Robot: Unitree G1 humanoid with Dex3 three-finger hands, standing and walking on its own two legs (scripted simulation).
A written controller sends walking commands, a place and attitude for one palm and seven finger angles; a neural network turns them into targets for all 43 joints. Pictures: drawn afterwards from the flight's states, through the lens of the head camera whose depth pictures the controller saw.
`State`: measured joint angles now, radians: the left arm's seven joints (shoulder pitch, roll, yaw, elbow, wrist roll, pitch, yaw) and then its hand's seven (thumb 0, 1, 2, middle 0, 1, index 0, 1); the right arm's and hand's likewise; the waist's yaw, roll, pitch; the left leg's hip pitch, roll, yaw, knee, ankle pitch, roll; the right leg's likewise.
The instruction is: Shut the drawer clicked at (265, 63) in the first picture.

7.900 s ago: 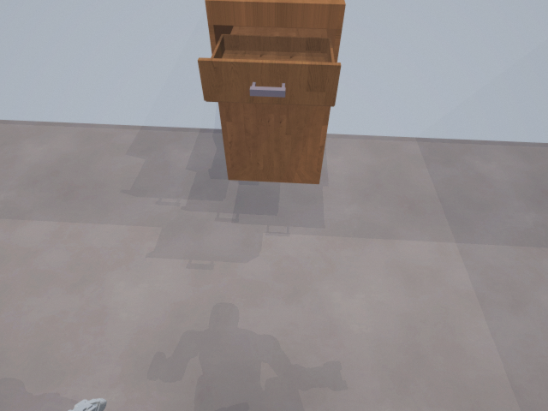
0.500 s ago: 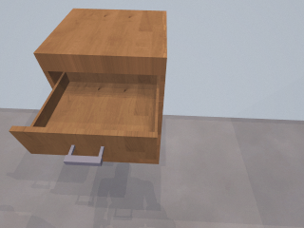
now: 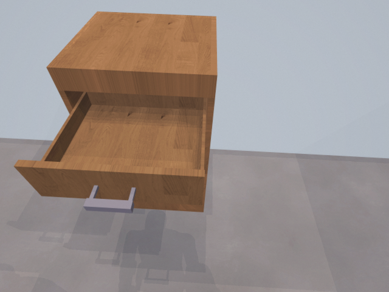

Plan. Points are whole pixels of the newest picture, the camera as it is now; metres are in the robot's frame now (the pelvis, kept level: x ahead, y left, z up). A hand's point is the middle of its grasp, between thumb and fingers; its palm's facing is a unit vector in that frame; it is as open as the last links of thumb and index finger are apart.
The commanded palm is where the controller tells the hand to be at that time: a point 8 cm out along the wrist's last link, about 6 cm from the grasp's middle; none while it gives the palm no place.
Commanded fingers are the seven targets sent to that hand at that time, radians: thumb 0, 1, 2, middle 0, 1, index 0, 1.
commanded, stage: come to a stop and stand still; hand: left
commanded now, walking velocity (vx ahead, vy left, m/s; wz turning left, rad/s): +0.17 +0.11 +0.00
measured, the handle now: (111, 197) +0.33 +0.23 -0.05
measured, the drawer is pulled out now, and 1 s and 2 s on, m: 0.30 0.30 0.30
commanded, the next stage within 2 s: look again from close up in 1.00 s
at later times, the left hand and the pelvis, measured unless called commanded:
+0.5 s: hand out of the picture +0.04 +0.21 -0.18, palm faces +0.05 -0.98 -0.21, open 7.4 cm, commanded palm none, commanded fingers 0.00 0.90 0.90 -0.20 -0.30 -0.20 -0.30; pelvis +0.01 +0.03 +0.00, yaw +0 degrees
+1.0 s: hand out of the picture -0.03 +0.18 -0.17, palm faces +0.04 -0.98 -0.19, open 7.4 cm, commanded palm none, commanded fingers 0.00 0.90 0.90 -0.20 -0.30 -0.20 -0.30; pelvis -0.01 +0.01 +0.00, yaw +0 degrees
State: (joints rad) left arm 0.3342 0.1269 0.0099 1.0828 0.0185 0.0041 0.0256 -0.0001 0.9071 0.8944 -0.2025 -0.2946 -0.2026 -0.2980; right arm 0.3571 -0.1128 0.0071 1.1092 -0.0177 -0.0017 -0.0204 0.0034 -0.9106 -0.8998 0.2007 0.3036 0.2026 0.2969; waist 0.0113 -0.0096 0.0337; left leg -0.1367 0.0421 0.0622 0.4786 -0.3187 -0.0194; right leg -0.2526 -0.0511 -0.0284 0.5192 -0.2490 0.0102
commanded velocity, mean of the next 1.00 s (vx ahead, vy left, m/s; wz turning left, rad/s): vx -0.02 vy -0.03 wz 0.00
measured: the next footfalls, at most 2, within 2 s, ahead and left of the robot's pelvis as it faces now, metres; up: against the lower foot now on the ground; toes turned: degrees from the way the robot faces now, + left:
none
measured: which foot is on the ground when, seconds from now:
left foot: down 0.00-1.00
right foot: down 0.00-1.00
